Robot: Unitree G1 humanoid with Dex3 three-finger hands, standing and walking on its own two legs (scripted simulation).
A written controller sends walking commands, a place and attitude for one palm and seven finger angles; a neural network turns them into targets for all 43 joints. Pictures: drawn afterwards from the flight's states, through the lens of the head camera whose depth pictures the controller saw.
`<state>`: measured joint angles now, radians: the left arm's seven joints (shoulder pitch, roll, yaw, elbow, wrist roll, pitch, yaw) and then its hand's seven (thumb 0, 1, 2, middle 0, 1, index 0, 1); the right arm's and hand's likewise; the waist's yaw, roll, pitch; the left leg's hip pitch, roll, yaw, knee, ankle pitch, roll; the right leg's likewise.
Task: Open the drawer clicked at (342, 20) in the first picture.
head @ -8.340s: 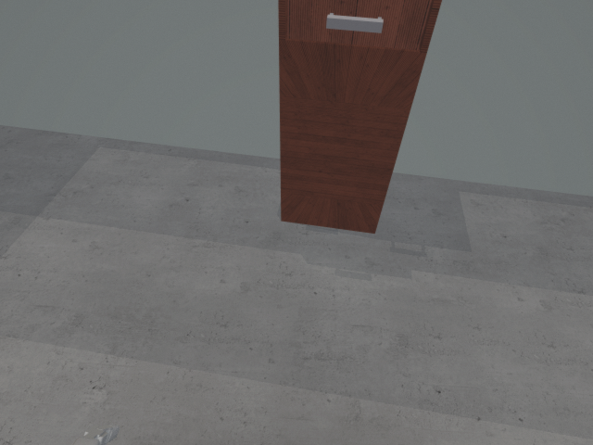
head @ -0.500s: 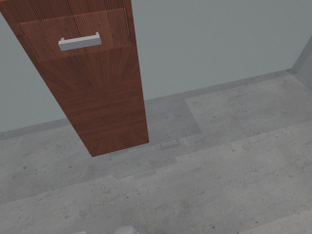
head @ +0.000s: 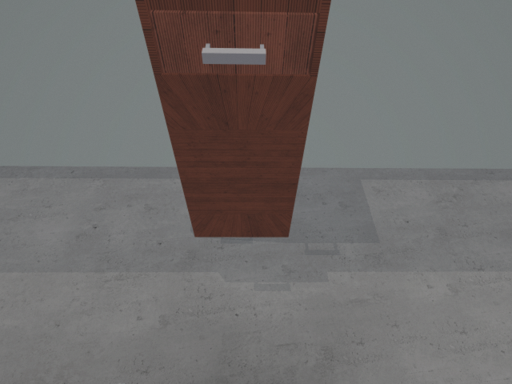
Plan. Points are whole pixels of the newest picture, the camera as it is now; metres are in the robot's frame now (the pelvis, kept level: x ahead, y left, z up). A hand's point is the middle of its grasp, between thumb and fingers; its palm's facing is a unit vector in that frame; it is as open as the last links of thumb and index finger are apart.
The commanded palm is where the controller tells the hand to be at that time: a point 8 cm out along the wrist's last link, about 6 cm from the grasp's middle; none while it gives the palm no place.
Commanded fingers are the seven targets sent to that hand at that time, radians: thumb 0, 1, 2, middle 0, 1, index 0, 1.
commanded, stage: turn to face it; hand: left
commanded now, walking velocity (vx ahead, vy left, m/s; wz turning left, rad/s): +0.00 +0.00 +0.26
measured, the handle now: (234, 51) +0.80 +0.11 +0.12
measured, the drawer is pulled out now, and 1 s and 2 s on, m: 0.00 0.00 0.00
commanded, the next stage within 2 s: take the last steps up to it in 0.06 s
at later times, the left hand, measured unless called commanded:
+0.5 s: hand out of the picture -0.06 +0.14 -0.17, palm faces +0.19 -0.97 -0.17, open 7.4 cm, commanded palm none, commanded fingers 0.00 0.90 0.90 -0.20 -0.30 -0.20 -0.30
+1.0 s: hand (205, 328) +0.25 +0.12 -0.18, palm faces +0.00 -0.98 -0.21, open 7.4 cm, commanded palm none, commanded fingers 0.00 0.90 0.90 -0.20 -0.30 -0.20 -0.30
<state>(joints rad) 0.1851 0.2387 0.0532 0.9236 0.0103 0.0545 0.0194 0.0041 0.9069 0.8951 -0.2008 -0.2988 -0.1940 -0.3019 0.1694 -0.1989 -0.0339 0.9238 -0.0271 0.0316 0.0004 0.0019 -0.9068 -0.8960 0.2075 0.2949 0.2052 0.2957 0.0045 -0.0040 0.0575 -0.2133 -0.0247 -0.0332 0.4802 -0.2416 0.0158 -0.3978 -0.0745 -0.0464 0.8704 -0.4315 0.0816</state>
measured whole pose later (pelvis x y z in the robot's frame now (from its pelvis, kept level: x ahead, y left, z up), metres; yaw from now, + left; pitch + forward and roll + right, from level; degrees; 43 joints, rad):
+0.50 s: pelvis +0.00 -0.02 +0.01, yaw +5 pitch +0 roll +0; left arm 0.40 0.15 0.04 1.09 0.03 -0.02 0.01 0.00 0.90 0.89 -0.20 -0.30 -0.20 -0.30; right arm 0.28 -0.18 -0.06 1.06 -0.03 0.02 0.01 0.01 -0.91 -0.90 0.20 0.29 0.20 0.29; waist 0.04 -0.02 -0.02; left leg -0.24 0.07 0.08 0.64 -0.40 -0.01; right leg -0.19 -0.03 -0.15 0.40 -0.21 -0.04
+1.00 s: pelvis +0.15 -0.07 -0.03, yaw +1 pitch +0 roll +1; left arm 0.13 0.20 0.07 1.01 0.02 -0.04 -0.03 0.00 0.91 0.90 -0.20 -0.30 -0.19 -0.30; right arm 0.51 -0.10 -0.04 1.18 -0.03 -0.04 -0.02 0.00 -0.91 -0.90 0.21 0.29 0.20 0.30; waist -0.05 0.01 0.08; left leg 0.03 0.15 0.14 0.56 -0.50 -0.07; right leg -0.48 -0.07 -0.12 0.63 -0.15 -0.03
